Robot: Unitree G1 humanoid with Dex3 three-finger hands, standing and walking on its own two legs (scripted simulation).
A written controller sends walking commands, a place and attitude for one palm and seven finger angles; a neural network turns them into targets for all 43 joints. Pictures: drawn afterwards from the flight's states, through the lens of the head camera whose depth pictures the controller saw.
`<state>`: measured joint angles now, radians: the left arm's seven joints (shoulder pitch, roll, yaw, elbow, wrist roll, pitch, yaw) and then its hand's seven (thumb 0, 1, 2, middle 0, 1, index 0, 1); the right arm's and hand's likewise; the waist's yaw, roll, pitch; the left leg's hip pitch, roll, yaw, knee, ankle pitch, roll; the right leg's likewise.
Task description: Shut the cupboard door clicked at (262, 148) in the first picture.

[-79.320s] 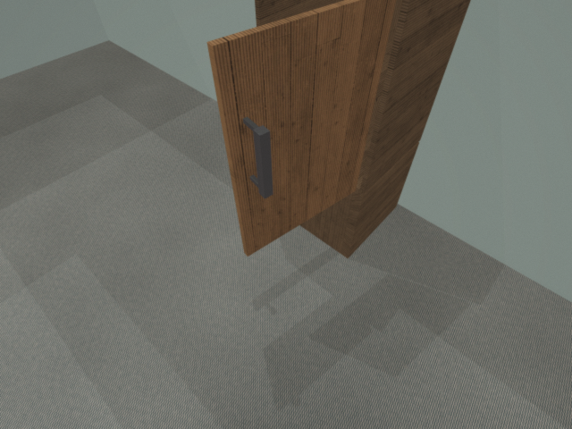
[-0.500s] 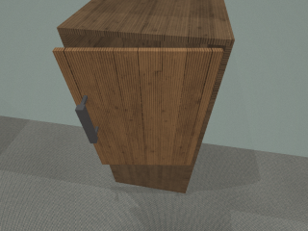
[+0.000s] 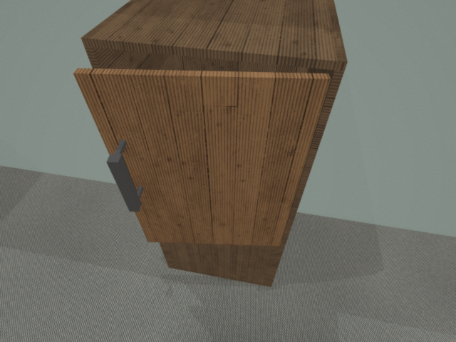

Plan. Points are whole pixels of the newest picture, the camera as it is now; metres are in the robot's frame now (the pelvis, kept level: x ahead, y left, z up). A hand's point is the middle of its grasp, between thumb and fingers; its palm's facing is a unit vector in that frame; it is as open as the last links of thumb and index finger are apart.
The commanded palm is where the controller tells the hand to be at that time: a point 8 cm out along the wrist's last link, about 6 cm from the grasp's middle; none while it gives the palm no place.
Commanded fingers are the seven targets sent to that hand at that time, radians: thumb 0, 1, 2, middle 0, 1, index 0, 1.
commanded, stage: look again from close up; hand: left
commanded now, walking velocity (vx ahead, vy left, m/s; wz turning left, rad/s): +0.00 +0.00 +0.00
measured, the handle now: (128, 177) +0.44 +0.25 +0.01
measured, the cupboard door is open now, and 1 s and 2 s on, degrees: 9 9 9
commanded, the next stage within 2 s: raise the hand and make a fist in 0.42 s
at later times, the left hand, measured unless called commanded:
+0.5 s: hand out of the picture -0.01 +0.16 -0.17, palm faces +0.05 -0.98 -0.17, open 7.4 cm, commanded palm none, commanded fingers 0.00 0.90 0.90 -0.20 -0.30 -0.20 -0.30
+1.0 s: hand out of the picture +0.13 +0.17 -0.08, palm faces +0.08 -1.00 +0.00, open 5.9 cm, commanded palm +0.12 +0.22 -0.05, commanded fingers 0.00 0.90 0.90 -0.64 -0.78 -0.64 -0.78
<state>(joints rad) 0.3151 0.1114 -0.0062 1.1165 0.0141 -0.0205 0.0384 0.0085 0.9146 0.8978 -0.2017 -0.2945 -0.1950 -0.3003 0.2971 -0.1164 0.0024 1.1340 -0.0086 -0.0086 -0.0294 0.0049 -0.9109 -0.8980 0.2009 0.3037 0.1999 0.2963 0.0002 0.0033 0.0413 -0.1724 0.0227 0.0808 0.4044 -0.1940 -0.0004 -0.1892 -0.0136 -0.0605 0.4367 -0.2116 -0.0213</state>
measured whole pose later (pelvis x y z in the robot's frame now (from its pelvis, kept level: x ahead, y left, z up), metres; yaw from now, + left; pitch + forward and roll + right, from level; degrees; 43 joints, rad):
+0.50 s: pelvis +0.00 +0.00 +0.00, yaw +0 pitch -2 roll +1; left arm 0.31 0.11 0.00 1.11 0.01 -0.02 0.04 0.01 0.91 0.90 -0.20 -0.29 -0.19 -0.30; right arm 0.30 -0.10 0.00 1.14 -0.01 -0.01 -0.03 0.00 -0.91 -0.90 0.20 0.30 0.20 0.30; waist 0.00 0.00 0.05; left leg -0.16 0.02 0.08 0.39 -0.19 0.00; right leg -0.18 -0.01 -0.06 0.43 -0.21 -0.02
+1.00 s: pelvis -0.02 +0.00 -0.10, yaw +2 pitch +11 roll -1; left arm 0.58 0.18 0.02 -0.04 -0.19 -0.46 -0.17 0.02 0.91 0.90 -0.47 -0.59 -0.47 -0.59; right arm 0.12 -0.25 -0.06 0.43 0.02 -0.21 -0.01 0.01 -0.91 -0.90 0.20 0.30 0.20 0.30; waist 0.04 -0.02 -0.12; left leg -0.89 0.03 0.01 1.22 -0.52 0.00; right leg -0.86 -0.04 -0.10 1.21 -0.54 -0.03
